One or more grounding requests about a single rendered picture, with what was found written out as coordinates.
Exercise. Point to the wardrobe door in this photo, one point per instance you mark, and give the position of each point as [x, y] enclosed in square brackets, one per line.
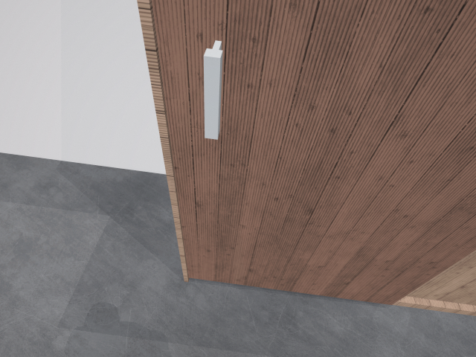
[456, 284]
[346, 159]

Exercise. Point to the handle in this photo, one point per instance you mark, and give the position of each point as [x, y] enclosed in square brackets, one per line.
[212, 89]

